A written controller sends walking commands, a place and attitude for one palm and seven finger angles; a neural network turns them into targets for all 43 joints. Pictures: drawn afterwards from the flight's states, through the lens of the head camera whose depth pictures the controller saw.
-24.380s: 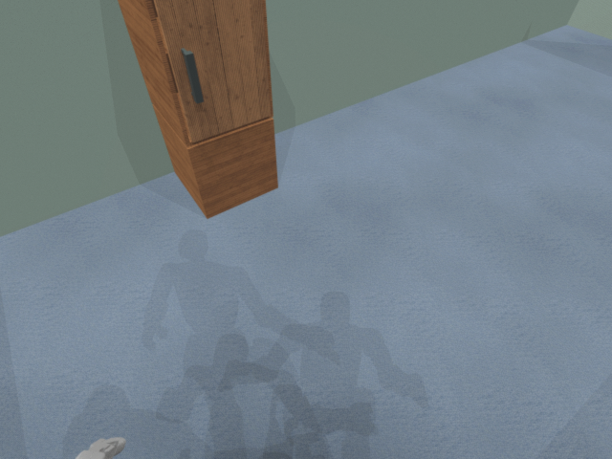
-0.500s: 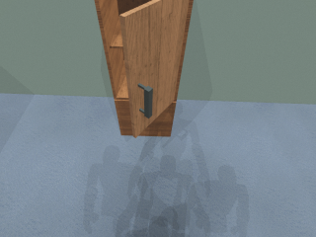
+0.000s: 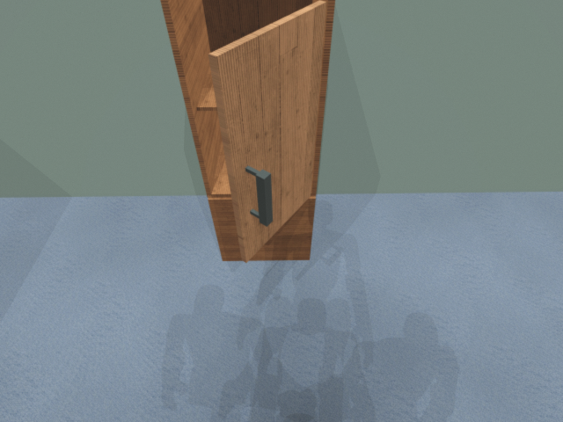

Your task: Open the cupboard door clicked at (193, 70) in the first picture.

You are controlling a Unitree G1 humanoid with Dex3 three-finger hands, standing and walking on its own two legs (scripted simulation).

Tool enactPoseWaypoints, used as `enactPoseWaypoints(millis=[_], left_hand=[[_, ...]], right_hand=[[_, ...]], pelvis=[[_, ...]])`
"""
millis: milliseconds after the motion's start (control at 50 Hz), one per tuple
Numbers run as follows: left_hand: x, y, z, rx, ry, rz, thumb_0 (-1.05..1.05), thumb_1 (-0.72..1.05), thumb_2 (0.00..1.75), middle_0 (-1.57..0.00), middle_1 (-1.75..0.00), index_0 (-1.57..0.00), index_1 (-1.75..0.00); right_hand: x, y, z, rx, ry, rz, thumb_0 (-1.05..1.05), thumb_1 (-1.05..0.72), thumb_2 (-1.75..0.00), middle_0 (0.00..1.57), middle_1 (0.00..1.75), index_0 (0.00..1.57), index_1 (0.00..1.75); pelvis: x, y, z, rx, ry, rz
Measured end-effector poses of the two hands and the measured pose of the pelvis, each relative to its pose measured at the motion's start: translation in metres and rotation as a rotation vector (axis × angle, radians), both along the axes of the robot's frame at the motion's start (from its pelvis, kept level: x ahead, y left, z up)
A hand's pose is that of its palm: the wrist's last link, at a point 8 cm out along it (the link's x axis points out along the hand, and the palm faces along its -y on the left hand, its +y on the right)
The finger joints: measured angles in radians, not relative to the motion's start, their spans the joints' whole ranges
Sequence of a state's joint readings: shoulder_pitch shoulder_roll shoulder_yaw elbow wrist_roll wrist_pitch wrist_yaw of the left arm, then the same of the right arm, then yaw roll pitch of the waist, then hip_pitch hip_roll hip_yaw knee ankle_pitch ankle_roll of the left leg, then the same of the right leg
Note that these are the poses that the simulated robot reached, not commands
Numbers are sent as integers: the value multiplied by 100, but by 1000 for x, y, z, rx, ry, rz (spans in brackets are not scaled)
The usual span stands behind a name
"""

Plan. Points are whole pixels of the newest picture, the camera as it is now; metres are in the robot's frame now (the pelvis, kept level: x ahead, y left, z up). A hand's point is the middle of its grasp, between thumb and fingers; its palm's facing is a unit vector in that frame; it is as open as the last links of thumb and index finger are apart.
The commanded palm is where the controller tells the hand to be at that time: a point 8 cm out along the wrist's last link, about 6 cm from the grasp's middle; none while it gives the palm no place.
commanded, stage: let the arm hang, fingers relaxed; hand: left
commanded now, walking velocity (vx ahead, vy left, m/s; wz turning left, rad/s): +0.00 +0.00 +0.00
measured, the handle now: (258, 196) +0.62 +0.09 -0.10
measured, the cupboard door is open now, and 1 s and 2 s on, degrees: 53 53 53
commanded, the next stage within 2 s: look to check the result in 0.18 s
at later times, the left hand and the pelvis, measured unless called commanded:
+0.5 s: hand out of the picture +0.02 +0.18 -0.17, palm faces +0.01 -0.97 -0.23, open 7.4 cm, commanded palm none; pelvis +0.01 -0.01 +0.00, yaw +0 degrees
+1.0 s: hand out of the picture +0.06 +0.17 -0.17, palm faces -0.01 -0.97 -0.24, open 7.4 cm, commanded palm none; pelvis +0.02 -0.02 +0.00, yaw -2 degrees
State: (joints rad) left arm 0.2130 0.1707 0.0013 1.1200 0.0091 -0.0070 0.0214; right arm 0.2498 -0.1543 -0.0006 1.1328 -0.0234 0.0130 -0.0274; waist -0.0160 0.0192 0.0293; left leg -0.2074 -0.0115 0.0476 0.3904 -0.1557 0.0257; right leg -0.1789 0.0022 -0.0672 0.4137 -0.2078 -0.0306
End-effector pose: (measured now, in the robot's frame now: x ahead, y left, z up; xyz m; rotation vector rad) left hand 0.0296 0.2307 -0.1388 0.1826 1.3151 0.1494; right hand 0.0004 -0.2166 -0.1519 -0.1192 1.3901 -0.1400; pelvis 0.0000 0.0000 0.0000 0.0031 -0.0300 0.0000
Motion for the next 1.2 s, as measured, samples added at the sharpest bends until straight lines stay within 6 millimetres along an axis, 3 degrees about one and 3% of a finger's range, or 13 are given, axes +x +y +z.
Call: enactPoseWaypoints(millis=[120,400,540,940,1060,1200], left_hand=[[8,-4,0,-6,-6,-5,1,92,90,-20,-30,-20,-30],[-14,-4,0,5,86,18,1,90,90,-20,-30,-20,-30],[-15,-6,1,10,96,22,1,90,90,-20,-30,-20,-30],[20,-11,5,29,28,3,1,90,90,-20,-30,-20,-30],[24,-13,-1,20,51,-19,1,90,90,-20,-30,-20,-30],[42,-10,-9,8,50,-75,1,90,90,-20,-30,-20,-30]], right_hand=[[4,-5,2,-9,-3,-4,0,-91,-90,20,30,20,30],[5,-15,3,-20,39,-3,0,-90,-90,20,30,20,30],[14,-21,4,-26,31,7,0,-90,-90,20,30,20,30],[39,-39,5,-44,-11,15,0,-90,-90,20,30,20,30],[31,-40,1,-54,-25,-56,0,-90,-90,20,30,20,30],[8,-43,0,-83,-22,-138,0,-90,-90,20,30,20,30]], pelvis=[[4,-2,1,2,2,-2],[12,-7,2,1,2,-3],[15,-10,3,1,2,-2],[23,-21,3,3,5,-10],[21,-22,-2,-1,8,-65],[15,-19,-9,7,20,-125]])
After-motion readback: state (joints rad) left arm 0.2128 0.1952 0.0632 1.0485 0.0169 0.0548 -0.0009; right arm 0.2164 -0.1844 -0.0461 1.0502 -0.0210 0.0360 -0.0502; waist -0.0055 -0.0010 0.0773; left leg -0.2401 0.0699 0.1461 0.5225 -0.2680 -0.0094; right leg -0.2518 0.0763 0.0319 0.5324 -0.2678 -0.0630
